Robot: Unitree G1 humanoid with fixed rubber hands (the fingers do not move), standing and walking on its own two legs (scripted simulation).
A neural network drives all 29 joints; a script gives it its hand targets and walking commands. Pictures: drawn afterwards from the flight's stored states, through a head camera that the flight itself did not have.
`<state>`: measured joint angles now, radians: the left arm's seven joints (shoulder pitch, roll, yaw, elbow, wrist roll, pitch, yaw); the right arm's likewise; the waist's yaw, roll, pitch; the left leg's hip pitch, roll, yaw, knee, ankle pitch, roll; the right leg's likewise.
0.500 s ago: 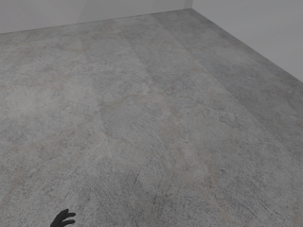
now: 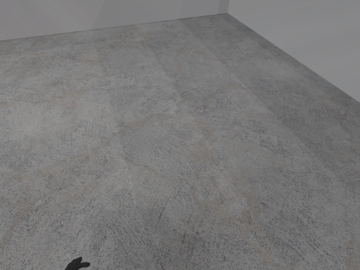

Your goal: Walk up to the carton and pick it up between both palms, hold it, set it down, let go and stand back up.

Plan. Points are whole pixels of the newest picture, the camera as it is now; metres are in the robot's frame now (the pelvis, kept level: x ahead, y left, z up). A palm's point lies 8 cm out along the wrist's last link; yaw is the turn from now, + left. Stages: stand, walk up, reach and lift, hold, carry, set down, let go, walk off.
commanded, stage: stand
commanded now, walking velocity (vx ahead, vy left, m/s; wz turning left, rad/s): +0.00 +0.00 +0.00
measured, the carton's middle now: out of the picture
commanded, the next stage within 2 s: none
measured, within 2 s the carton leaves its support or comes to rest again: neither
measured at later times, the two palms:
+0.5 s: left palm out of the picture +0.10 +0.27 -0.11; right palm out of the picture +0.07 -0.27 -0.11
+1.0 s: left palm out of the picture +0.10 +0.27 -0.11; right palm out of the picture +0.07 -0.27 -0.11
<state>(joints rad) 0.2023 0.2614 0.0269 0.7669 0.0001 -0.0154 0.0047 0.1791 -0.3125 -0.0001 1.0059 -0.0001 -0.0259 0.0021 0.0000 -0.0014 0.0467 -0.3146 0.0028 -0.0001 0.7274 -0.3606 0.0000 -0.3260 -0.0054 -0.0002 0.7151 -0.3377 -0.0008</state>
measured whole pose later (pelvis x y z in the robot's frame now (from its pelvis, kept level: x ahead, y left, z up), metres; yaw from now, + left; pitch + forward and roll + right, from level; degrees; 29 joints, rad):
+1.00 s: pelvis +0.00 +0.01 +0.00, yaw +0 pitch -3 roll -1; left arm 0.20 0.27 0.03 0.81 0.00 -0.02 0.00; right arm 0.14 -0.31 0.00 1.05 0.00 -0.03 0.01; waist 0.00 0.00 0.05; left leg -0.31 0.00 0.00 0.71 -0.34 0.01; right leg -0.31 -0.01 0.00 0.66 -0.30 0.01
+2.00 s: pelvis +0.00 +0.01 +0.01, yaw +0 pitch -2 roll -1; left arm 0.20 0.27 0.02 0.83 0.00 -0.02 0.00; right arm 0.13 -0.31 0.00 1.07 0.00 -0.03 0.01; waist 0.00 0.00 0.05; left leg -0.31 0.00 0.00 0.67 -0.33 0.01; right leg -0.31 -0.01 0.00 0.62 -0.28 0.02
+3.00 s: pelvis -0.02 +0.04 +0.01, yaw +1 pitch -2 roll -1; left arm 0.20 0.31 0.03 0.84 0.00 -0.01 0.05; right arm 0.12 -0.36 -0.02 0.87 0.00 0.08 0.05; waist 0.00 0.00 0.12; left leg -0.37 0.00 0.00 0.95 -0.51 0.01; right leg -0.33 -0.05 0.00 0.62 -0.25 0.01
